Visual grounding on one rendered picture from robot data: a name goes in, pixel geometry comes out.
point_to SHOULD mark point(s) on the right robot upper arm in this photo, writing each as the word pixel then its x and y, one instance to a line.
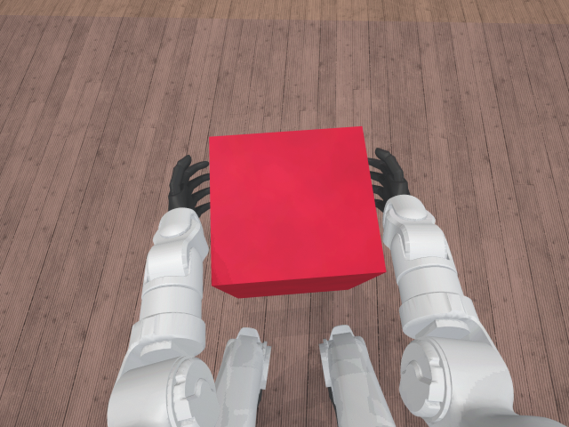
pixel 460 383

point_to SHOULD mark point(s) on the robot right thigh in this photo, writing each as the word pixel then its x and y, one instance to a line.
pixel 349 372

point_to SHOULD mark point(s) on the left robot hand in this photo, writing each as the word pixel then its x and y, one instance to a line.
pixel 181 188

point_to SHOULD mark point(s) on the carton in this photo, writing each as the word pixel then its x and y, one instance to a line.
pixel 292 213

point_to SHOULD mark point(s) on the right robot hand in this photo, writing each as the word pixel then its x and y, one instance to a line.
pixel 392 178

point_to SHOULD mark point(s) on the robot left thigh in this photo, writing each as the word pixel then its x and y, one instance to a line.
pixel 243 372

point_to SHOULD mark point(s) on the robot thigh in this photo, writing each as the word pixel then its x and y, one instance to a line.
pixel 243 372
pixel 349 372

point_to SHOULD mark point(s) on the left robot upper arm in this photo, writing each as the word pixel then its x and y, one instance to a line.
pixel 178 392

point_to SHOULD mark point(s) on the right robot forearm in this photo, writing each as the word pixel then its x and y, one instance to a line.
pixel 433 303

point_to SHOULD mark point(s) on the left robot forearm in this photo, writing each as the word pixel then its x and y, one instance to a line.
pixel 170 322

